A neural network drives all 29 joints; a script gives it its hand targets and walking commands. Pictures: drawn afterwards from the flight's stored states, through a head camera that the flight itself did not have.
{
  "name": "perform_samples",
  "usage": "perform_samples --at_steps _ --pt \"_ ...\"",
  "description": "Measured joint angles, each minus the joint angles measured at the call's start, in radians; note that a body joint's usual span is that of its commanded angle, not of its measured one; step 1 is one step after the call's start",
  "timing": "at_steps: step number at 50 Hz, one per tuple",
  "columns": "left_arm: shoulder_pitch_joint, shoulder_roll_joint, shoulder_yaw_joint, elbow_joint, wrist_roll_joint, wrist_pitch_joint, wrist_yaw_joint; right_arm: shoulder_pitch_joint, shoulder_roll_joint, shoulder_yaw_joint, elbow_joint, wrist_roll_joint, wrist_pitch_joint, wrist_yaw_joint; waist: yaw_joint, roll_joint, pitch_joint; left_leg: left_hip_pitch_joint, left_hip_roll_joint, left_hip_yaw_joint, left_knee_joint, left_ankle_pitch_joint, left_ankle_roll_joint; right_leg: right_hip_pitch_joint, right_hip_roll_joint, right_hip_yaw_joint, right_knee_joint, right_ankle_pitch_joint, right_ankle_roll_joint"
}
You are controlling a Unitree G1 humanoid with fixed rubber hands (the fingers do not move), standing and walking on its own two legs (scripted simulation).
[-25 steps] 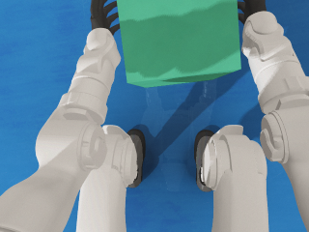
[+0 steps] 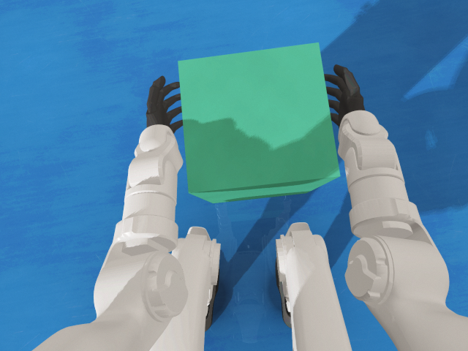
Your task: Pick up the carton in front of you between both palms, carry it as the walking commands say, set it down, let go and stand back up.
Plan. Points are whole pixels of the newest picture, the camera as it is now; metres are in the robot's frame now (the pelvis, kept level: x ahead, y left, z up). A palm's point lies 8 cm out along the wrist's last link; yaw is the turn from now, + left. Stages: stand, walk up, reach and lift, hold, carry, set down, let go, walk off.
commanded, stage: reach and lift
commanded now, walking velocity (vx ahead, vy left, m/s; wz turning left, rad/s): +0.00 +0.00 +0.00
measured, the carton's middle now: (254, 140) +0.48 -0.03 -0.14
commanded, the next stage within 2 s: none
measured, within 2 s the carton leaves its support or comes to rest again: neither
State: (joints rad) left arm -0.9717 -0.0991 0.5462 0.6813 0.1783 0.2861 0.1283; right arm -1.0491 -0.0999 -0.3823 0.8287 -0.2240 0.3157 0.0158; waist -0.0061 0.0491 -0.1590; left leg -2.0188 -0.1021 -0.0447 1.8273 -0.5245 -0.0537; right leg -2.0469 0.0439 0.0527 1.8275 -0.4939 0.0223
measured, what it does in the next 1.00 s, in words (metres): rises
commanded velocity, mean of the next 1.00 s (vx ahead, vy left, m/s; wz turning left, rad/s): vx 0.00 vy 0.00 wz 0.00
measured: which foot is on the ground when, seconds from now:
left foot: down 0.00-1.00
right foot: down 0.00-1.00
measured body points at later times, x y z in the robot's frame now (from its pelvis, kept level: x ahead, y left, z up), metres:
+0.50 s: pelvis +0.04 +0.00 +0.13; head +0.21 -0.02 +0.55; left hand +0.46 +0.13 +0.09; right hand +0.46 -0.18 +0.08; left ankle +0.11 +0.12 -0.44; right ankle +0.12 -0.12 -0.44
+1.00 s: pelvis +0.09 +0.00 +0.26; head +0.14 -0.01 +0.71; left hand +0.43 +0.14 +0.24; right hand +0.41 -0.17 +0.24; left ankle +0.11 +0.12 -0.44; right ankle +0.12 -0.12 -0.44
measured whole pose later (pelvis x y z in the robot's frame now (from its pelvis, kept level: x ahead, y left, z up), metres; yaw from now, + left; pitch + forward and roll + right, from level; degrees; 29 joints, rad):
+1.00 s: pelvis +0.09 +0.00 +0.26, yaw -2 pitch +13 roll +0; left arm -0.33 -0.17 0.33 0.49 0.20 0.35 0.06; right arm -0.32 0.12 -0.28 0.50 -0.21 0.38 -0.02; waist 0.00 0.02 -0.15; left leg -0.67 -0.04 -0.08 0.79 -0.36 -0.01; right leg -0.69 0.03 0.07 0.79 -0.33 0.01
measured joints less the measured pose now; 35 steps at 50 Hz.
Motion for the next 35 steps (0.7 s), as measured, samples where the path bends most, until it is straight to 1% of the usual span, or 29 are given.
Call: perform_samples --at_steps 3,9,15,22,35 --pt "0.036 -0.013 -0.012 -0.027 0.003 0.003 -0.003 0.048 0.017 -0.003 -0.041 -0.001 0.003 0.003 0.002 -0.002 -0.021 0.041 0.003 0.001 -0.049 0.003 0.006 0.042 -0.001 0.003 -0.050 0.003 0.003" --pt "0.128 -0.030 -0.058 -0.091 -0.018 0.008 -0.004 0.147 0.046 0.018 -0.120 0.021 0.009 0.002 0.004 -0.005 -0.053 0.133 0.007 0.000 -0.134 0.003 0.013 0.134 -0.003 0.006 -0.135 0.002 0.004" --pt "0.218 -0.039 -0.097 -0.130 -0.039 0.014 -0.004 0.236 0.070 0.042 -0.167 0.048 0.017 -0.006 0.003 -0.009 -0.073 0.254 0.013 -0.006 -0.219 0.000 0.018 0.257 -0.003 0.004 -0.221 -0.002 0.001" --pt "0.312 -0.048 -0.122 -0.131 -0.040 0.015 -0.011 0.336 0.100 0.055 -0.183 0.055 0.018 -0.017 0.005 -0.013 -0.087 0.439 0.022 -0.012 -0.345 0.004 0.023 0.441 -0.002 0.004 -0.347 0.003 -0.003" --pt "0.475 -0.062 -0.149 -0.121 -0.012 0.000 -0.046 0.527 0.168 0.063 -0.222 0.026 0.006 -0.026 0.009 -0.021 -0.075 0.839 0.039 -0.024 -0.642 0.054 0.034 0.841 -0.005 0.005 -0.644 0.052 -0.013"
